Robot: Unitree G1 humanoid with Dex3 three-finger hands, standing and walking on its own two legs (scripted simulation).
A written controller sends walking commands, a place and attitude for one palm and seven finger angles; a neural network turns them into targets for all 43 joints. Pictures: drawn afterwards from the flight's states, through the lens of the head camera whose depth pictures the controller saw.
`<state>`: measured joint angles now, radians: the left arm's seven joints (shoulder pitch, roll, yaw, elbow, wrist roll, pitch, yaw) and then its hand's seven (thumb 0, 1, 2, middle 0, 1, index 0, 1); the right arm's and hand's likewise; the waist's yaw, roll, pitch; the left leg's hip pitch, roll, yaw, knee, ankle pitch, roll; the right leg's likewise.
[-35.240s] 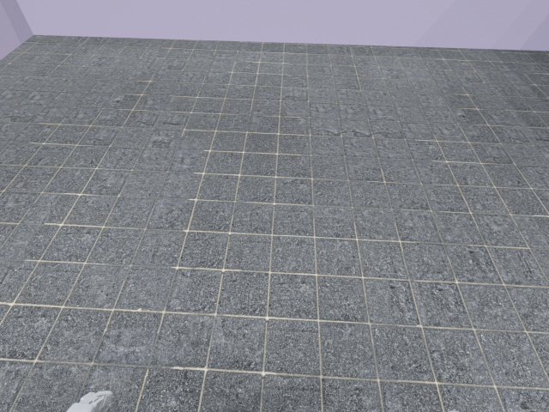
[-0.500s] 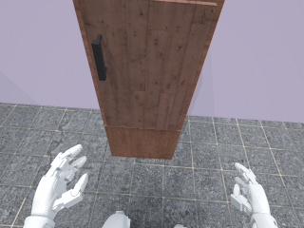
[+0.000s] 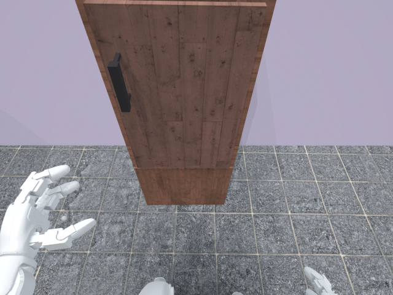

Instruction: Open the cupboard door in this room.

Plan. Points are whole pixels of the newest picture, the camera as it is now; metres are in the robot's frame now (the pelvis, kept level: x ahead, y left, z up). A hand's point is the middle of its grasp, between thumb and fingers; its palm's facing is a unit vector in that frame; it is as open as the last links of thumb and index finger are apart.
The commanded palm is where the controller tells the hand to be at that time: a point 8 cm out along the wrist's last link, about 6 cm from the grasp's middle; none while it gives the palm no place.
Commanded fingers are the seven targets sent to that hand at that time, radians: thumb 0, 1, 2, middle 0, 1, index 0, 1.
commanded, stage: raise the hand with hooked fingers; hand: left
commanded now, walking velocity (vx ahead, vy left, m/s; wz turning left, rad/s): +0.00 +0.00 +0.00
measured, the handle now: (121, 83) +0.57 +0.21 +0.10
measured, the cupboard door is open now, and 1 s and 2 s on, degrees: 0 0 0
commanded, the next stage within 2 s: move the hooked fingers beside the handle in 1.20 s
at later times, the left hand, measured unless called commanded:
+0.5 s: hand (36, 193) +0.27 +0.29 +0.09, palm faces +0.07 -1.00 -0.03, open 13.8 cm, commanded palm +0.24 +0.34 +0.11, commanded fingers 0.00 -0.50 0.30 -0.30 -1.20 -0.30 -1.20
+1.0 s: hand (37, 176) +0.29 +0.29 +0.12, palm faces +0.08 -1.00 -0.02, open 14.0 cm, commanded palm +0.26 +0.33 +0.13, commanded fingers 0.00 -0.50 0.30 -0.30 -1.20 -0.30 -1.20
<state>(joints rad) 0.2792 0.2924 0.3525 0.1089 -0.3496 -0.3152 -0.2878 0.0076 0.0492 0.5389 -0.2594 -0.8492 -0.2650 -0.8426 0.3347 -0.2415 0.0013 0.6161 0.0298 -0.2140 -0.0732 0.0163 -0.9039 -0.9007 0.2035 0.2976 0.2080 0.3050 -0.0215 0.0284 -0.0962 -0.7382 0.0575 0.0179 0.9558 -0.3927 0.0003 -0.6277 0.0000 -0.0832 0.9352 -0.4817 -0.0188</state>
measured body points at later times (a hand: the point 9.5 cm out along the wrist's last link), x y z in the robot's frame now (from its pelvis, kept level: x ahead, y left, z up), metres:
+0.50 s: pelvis +0.01 +0.03 +0.02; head +0.03 +0.04 +0.47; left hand +0.26 +0.35 +0.10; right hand +0.20 -0.19 -0.05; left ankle +0.05 +0.12 -0.68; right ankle -0.01 -0.11 -0.68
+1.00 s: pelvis +0.00 +0.01 +0.03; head +0.03 +0.02 +0.48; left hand +0.28 +0.34 +0.12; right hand +0.15 -0.24 -0.05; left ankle +0.05 +0.12 -0.68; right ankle -0.01 -0.11 -0.68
